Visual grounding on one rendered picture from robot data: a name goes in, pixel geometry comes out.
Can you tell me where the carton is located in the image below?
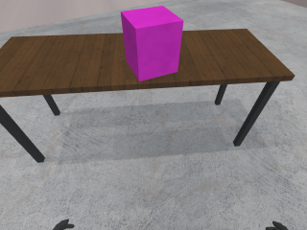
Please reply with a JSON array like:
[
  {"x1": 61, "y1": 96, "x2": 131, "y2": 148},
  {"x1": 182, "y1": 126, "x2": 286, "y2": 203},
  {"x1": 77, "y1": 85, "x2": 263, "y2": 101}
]
[{"x1": 120, "y1": 6, "x2": 184, "y2": 81}]

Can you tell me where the robot left hand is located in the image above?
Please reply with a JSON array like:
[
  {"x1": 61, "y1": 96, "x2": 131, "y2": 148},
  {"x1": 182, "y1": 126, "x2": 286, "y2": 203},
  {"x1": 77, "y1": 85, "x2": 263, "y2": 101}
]
[{"x1": 53, "y1": 219, "x2": 75, "y2": 230}]

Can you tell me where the table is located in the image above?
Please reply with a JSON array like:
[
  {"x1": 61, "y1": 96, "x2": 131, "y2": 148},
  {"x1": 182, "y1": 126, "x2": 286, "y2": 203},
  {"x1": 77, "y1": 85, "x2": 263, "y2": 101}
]
[{"x1": 0, "y1": 29, "x2": 295, "y2": 163}]

